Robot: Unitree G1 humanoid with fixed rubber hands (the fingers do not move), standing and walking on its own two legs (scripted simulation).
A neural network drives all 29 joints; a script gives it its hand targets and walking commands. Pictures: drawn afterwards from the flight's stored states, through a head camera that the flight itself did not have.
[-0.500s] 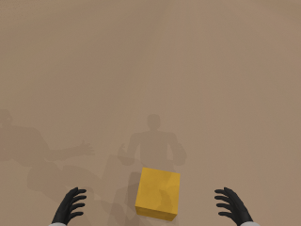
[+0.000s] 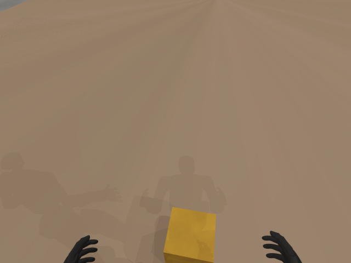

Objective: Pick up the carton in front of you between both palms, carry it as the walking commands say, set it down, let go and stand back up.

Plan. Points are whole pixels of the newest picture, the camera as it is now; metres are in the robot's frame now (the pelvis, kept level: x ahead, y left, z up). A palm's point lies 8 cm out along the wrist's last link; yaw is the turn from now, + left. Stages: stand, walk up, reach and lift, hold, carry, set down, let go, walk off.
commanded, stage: stand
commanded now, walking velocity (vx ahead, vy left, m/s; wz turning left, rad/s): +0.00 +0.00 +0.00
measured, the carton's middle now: (190, 241) +0.38 -0.06 -0.64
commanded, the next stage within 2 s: none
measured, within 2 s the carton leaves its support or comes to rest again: neither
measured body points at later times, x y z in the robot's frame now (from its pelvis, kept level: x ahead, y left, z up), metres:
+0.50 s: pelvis +0.01 -0.02 +0.00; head +0.03 -0.04 +0.45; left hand +0.12 +0.28 -0.09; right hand +0.15 -0.31 -0.12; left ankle -0.06 +0.13 -0.73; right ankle +0.03 -0.13 -0.73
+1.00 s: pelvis +0.00 -0.02 +0.00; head +0.01 -0.04 +0.45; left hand +0.10 +0.29 -0.10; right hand +0.11 -0.32 -0.12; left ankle -0.06 +0.13 -0.73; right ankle +0.03 -0.13 -0.73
